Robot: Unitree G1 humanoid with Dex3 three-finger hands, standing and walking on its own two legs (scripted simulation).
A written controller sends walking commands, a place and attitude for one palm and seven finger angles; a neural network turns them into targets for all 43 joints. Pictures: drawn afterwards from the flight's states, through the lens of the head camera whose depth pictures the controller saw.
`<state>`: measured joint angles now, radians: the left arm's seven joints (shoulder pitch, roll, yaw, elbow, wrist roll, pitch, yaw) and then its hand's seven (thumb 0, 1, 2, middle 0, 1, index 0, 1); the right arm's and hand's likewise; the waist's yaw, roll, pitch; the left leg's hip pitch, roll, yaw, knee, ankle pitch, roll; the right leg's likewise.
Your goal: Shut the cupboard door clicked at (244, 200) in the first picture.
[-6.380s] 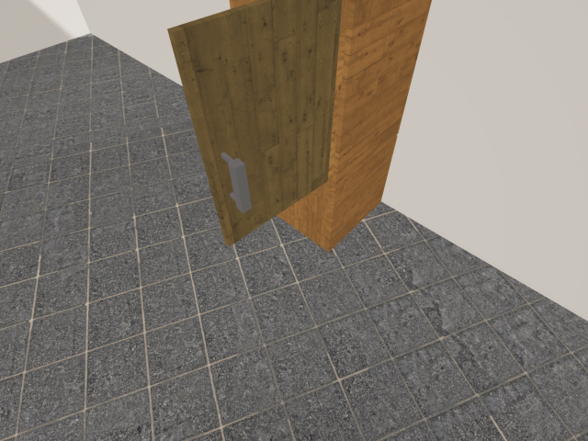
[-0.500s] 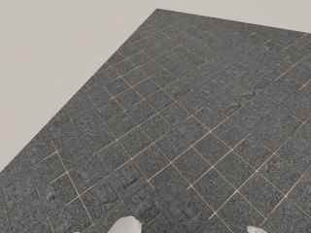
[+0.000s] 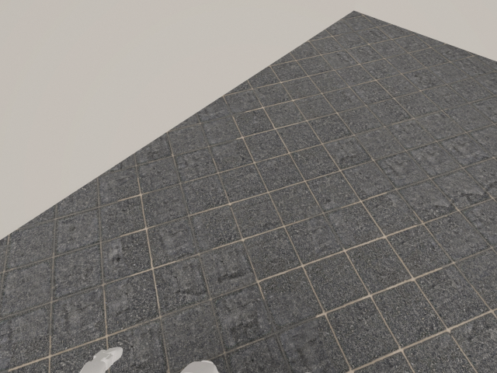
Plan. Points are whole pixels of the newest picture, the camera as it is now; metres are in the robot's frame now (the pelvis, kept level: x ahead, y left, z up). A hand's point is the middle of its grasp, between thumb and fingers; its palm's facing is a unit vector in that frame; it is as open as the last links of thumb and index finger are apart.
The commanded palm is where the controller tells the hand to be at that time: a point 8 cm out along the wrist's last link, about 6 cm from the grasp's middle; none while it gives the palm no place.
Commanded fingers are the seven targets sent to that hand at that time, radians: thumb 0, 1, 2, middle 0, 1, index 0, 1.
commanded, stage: walk to a spot facing it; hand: left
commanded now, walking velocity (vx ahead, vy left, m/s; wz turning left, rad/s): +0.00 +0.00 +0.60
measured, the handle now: out of the picture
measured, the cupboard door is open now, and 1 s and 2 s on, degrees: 85 85 85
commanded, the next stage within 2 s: none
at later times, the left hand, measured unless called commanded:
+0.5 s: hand out of the picture +0.02 +0.20 -0.15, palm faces +0.33 -0.91 -0.26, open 7.4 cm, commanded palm none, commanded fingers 0.00 0.90 0.90 -0.20 -0.30 -0.20 -0.30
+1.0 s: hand out of the picture -0.07 +0.13 -0.17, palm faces +0.62 -0.75 -0.22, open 7.4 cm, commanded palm none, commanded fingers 0.00 0.90 0.90 -0.20 -0.30 -0.20 -0.30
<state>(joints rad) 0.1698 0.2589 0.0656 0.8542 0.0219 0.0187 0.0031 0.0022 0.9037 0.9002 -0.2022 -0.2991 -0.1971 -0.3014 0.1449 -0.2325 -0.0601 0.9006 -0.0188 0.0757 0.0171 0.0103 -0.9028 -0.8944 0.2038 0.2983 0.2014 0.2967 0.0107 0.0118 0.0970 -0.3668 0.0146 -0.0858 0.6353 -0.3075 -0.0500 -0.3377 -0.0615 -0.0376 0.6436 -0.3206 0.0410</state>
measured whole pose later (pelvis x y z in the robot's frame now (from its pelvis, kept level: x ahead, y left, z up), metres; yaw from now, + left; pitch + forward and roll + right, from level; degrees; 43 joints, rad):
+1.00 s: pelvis +0.01 -0.06 +0.00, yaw +37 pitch +1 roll +1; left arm 0.22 0.24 0.06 0.92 0.02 0.05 0.01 0.00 0.90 0.90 -0.21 -0.30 -0.20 -0.30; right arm 0.09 -0.23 -0.05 0.88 -0.02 0.04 0.03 0.01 -0.91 -0.90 0.20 0.30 0.20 0.30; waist 0.02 -0.07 0.11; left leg -0.31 -0.01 0.05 0.61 -0.30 0.02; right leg -0.38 -0.13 -0.14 0.90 -0.53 0.06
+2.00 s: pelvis +0.13 +0.00 +0.00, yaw +71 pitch +1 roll +1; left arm 0.14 0.26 0.06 0.87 0.03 -0.04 -0.04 0.00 0.90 0.90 -0.20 -0.30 -0.20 -0.30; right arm 0.29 -0.22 -0.06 0.99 -0.01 0.01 0.02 0.01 -0.90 -0.89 0.20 0.30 0.20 0.30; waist -0.02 0.01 0.07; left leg -0.23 0.01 -0.07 0.67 -0.47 -0.01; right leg -0.37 -0.08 -0.08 0.58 -0.23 0.05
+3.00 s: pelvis +0.23 +0.42 +0.02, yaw +93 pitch +0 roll +0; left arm 0.22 0.17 0.06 1.00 0.02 -0.10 0.01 -0.02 0.95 0.90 -0.20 -0.30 -0.20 -0.30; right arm 0.30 -0.19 -0.06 1.09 -0.03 0.00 0.02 0.01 -0.91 -0.90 0.20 0.30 0.19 0.30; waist -0.03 0.01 0.05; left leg -0.51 0.09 0.03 1.08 -0.25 -0.01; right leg -0.16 -0.04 -0.22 0.42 -0.26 -0.04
